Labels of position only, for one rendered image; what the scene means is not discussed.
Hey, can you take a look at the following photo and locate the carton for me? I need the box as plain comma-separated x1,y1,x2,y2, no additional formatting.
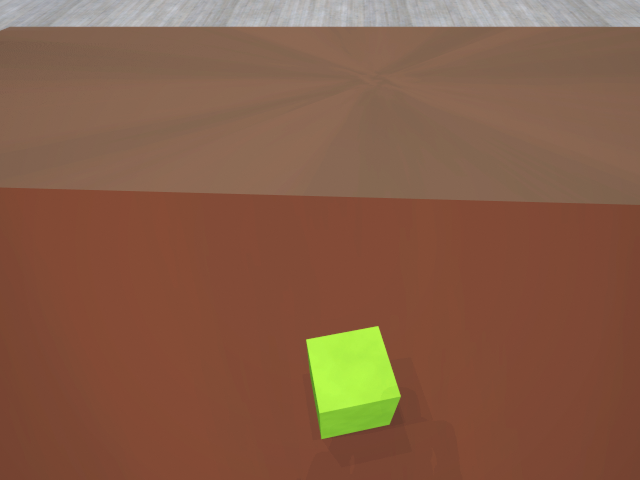
306,326,401,439

